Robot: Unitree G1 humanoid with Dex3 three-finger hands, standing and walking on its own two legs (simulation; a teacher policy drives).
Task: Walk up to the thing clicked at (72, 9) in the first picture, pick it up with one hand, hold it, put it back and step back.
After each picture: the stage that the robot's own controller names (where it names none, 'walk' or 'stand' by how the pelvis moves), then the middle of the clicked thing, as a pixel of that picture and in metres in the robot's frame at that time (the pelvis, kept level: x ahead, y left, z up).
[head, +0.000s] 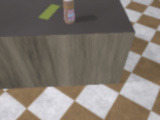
stand; (68, 4) +1.02 +0.12 -0.04
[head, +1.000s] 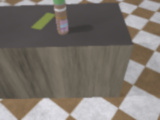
walk; (61, 14) +0.91 +0.19 -0.02
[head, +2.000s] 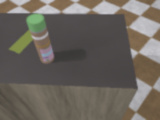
stand; (42, 41) +0.58 +0.25 -0.03
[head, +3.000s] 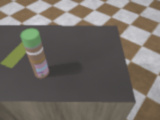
stand; (36, 56) +0.53 +0.23 -0.04
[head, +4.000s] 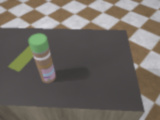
stand; (43, 60) +0.51 +0.20 -0.04
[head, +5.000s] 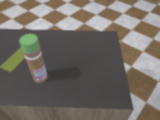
stand; (35, 60) +0.52 +0.23 -0.04
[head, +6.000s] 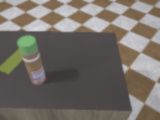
stand; (33, 62) +0.51 +0.24 -0.04
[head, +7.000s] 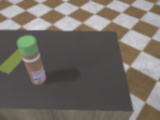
stand; (33, 62) +0.50 +0.24 -0.04
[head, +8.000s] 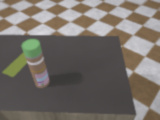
rise first; (37, 65) +0.50 +0.24 -0.04
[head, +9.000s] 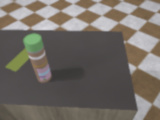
go down; (39, 60) +0.52 +0.24 -0.04
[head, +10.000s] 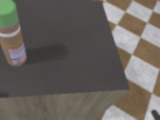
go down; (10, 37) +0.50 +0.22 +0.03
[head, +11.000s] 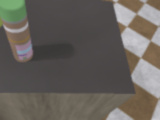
approach; (18, 33) +0.51 +0.21 +0.03
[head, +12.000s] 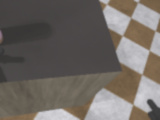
close; out of the picture +0.53 +0.24 +0.08
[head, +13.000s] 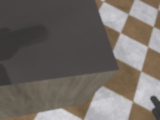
lift; out of the picture +0.51 +0.24 +0.08
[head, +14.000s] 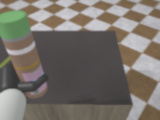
lift; (25, 59) +0.34 +0.18 +0.18
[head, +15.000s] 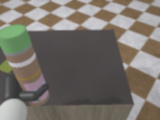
hold; (27, 70) +0.33 +0.18 +0.14
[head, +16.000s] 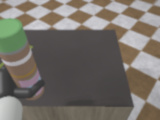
hold; (22, 66) +0.32 +0.18 +0.16
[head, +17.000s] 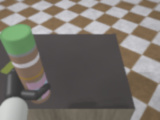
hold; (30, 69) +0.33 +0.17 +0.15
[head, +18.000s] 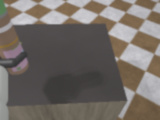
crouch; (5, 38) +0.44 +0.23 +0.16
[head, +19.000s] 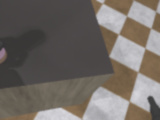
lower; out of the picture +0.51 +0.23 +0.03
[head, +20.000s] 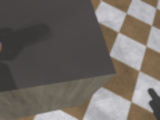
lower; out of the picture +0.52 +0.22 +0.07
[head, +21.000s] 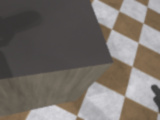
lower; out of the picture +0.56 +0.23 +0.09
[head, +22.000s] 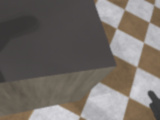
lower; out of the picture +0.53 +0.26 +0.08
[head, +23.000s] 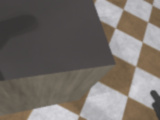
rest; out of the picture +0.54 +0.26 +0.08
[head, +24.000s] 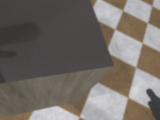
withdraw; out of the picture +0.53 +0.25 +0.08
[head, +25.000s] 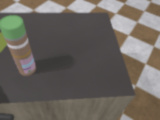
sink last; (20, 49) +0.50 +0.22 +0.03
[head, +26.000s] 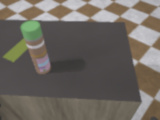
stand; (37, 50) +0.53 +0.23 +0.01
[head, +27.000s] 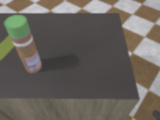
stand; (26, 47) +0.51 +0.24 +0.03
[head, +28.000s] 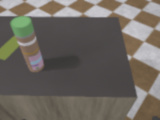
stand; (29, 47) +0.53 +0.24 +0.02
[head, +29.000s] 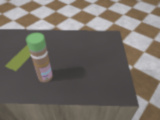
stand; (41, 59) +0.52 +0.23 -0.03
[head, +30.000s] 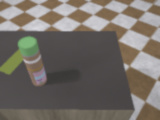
stand; (34, 63) +0.50 +0.23 -0.04
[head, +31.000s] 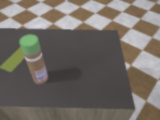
stand; (35, 61) +0.51 +0.23 -0.04
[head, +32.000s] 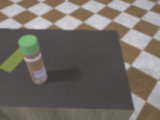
walk; (34, 62) +0.51 +0.23 -0.04
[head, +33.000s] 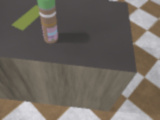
walk; (48, 19) +0.67 +0.18 -0.03
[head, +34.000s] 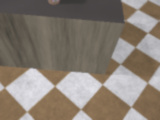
walk; out of the picture +0.97 +0.23 -0.02
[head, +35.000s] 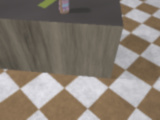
stand; out of the picture +1.14 +0.19 -0.03
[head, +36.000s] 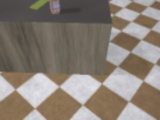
stand; out of the picture +1.18 +0.23 -0.04
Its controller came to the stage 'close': yes
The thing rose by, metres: 0.22
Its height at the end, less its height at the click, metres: +0.00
